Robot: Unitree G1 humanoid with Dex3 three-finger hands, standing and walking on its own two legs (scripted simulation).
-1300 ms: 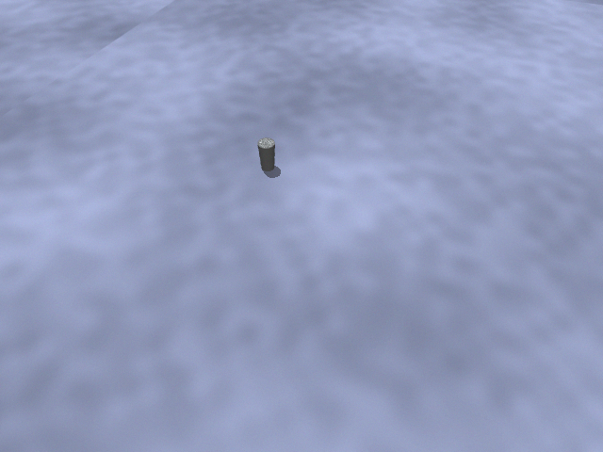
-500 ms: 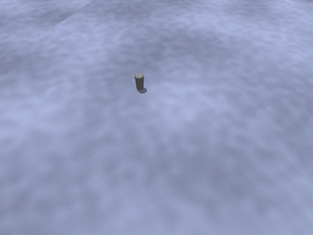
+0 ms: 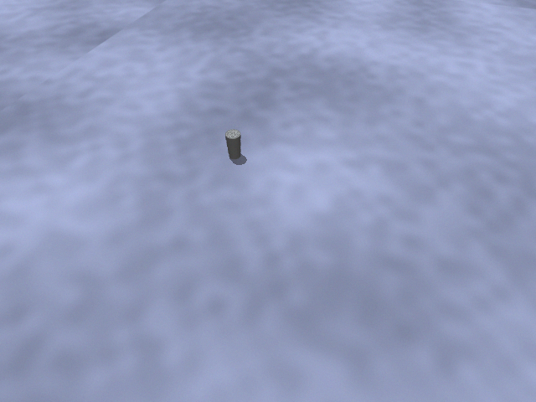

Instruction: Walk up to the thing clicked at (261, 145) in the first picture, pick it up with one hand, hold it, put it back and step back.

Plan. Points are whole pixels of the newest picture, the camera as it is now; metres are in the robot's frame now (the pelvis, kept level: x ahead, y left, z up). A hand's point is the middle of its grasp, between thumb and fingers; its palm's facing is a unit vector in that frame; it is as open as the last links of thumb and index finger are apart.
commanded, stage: walk up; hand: left
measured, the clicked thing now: (233, 145) +1.45 +0.20 -0.69
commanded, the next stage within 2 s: none
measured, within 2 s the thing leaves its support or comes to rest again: neither
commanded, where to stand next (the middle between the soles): +1.11 +0.05 m, yaw +2 degrees
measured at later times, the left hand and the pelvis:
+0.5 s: hand (117, 360) +0.21 +0.29 -0.17, palm faces +0.05 -0.94 -0.34, open 7.4 cm; pelvis +0.21 +0.02 -0.02, yaw +4 degrees
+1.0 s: hand (165, 215) +0.51 +0.25 -0.12, palm faces +0.04 -0.91 -0.42, open 7.4 cm; pelvis +0.46 -0.03 +0.00, yaw +2 degrees
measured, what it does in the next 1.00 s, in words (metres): walks ahead: left foot, then right foot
